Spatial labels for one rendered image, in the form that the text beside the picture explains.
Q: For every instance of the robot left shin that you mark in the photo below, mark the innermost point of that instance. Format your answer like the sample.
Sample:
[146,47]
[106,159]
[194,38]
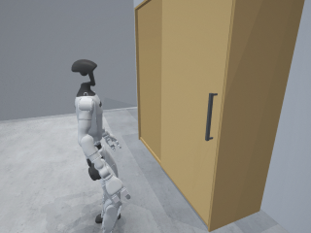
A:
[104,198]

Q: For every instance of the wardrobe door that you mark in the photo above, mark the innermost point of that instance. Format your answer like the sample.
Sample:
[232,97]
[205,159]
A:
[194,45]
[150,73]

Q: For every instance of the robot left hand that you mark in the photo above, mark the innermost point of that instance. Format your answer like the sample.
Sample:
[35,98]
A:
[109,140]

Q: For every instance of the robot right forearm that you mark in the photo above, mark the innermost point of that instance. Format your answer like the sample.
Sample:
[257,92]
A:
[94,156]

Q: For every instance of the left robot foot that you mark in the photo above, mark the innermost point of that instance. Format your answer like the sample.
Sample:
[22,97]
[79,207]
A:
[99,218]

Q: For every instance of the robot right upper arm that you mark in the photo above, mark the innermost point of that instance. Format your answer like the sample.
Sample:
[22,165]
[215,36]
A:
[85,111]

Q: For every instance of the robot right hand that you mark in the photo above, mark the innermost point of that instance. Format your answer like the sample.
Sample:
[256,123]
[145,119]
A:
[113,186]

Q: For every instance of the handle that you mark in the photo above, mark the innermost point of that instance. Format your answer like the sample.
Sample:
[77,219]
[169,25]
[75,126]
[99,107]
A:
[209,116]

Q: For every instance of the robot left forearm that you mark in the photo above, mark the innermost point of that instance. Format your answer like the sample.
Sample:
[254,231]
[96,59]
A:
[105,133]

